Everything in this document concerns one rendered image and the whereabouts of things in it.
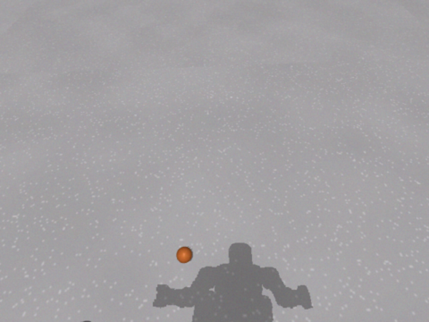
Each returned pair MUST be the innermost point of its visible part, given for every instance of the ball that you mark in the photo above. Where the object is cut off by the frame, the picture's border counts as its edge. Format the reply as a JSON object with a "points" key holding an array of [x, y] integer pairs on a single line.
{"points": [[184, 254]]}

